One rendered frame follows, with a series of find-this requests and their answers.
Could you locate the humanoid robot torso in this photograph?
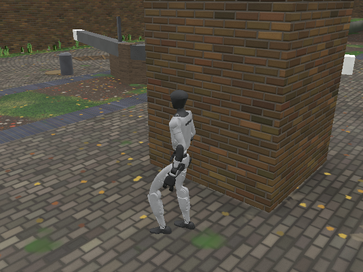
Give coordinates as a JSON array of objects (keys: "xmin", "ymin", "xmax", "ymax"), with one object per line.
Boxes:
[{"xmin": 170, "ymin": 114, "xmax": 192, "ymax": 171}]

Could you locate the robot right hand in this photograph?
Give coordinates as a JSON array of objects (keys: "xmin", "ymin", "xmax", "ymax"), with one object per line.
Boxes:
[{"xmin": 170, "ymin": 150, "xmax": 176, "ymax": 162}]

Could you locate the left robot shin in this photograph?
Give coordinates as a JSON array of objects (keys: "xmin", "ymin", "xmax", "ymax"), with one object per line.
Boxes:
[{"xmin": 147, "ymin": 193, "xmax": 166, "ymax": 229}]

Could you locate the robot left upper arm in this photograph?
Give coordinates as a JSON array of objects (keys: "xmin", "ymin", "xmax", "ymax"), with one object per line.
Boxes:
[{"xmin": 169, "ymin": 117, "xmax": 187, "ymax": 151}]

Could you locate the robot left hand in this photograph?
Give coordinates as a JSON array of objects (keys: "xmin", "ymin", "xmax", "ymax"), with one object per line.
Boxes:
[{"xmin": 163, "ymin": 175, "xmax": 176, "ymax": 192}]

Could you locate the robot left forearm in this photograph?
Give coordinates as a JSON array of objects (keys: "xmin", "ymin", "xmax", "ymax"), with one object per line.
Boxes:
[{"xmin": 169, "ymin": 144, "xmax": 184, "ymax": 177}]

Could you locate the robot right upper arm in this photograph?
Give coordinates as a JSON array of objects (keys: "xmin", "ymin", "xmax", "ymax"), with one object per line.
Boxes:
[{"xmin": 186, "ymin": 110, "xmax": 196, "ymax": 137}]

